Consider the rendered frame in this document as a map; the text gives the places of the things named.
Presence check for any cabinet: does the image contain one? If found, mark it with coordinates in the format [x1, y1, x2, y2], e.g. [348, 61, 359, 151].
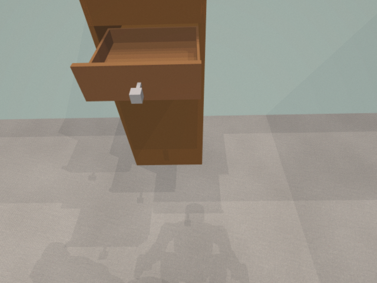
[80, 0, 207, 165]

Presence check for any handle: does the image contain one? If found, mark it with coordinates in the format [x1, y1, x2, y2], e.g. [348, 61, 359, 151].
[129, 83, 144, 104]

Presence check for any drawer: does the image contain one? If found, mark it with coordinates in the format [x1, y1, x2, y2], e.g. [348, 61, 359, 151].
[70, 26, 201, 101]

